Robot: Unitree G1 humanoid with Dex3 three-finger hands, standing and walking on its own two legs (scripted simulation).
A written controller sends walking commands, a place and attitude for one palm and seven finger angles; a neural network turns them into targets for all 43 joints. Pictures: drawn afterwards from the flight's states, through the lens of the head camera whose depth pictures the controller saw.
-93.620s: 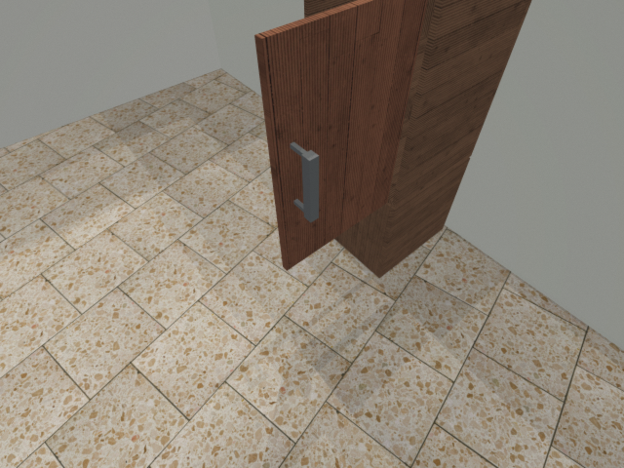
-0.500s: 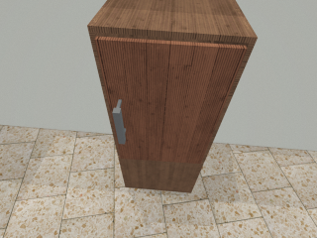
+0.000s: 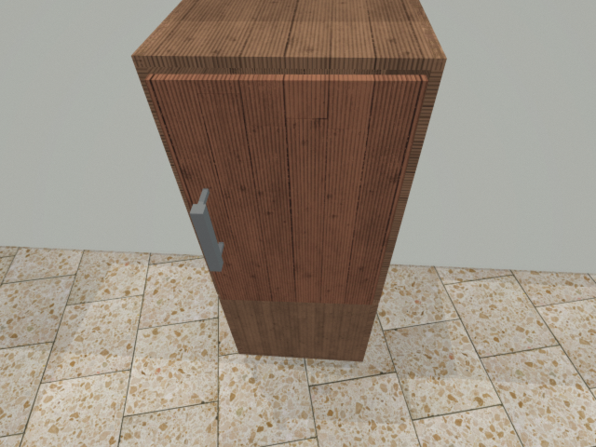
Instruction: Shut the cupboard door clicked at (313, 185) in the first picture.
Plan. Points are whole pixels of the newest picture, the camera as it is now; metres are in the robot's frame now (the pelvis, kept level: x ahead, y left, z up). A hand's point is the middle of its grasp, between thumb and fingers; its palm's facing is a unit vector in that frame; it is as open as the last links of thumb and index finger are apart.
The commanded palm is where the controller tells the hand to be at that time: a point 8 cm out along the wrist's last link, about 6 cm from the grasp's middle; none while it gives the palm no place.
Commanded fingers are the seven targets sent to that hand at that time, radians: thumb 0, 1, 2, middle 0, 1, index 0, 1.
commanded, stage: look again from close up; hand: left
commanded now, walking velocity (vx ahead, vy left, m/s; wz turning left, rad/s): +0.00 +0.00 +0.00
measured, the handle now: (210, 231) +0.49 +0.20 -0.04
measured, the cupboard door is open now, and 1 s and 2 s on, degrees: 1 1 1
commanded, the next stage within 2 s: come to a stop and stand still in 0.02 s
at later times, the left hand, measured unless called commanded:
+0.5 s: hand out of the picture +0.01 +0.15 -0.17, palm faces +0.02 -0.98 -0.19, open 7.4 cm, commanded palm none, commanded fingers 0.00 0.90 0.90 -0.20 -0.30 -0.20 -0.30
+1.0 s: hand out of the picture -0.01 +0.21 -0.17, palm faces +0.05 -0.98 -0.20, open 7.4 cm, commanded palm none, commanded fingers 0.00 0.90 0.90 -0.20 -0.30 -0.20 -0.30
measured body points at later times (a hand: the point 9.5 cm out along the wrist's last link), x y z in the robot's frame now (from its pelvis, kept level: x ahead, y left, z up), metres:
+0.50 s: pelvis +0.01 -0.02 +0.00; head +0.02 -0.02 +0.45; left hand +0.01 +0.20 -0.16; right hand +0.01 -0.24 -0.16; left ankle +0.01 +0.12 -0.74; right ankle +0.00 -0.13 -0.74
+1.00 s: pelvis -0.03 +0.02 +0.00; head -0.05 +0.03 +0.45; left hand -0.01 +0.26 -0.16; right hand +0.02 -0.21 -0.15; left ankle +0.01 +0.12 -0.74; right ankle +0.00 -0.13 -0.74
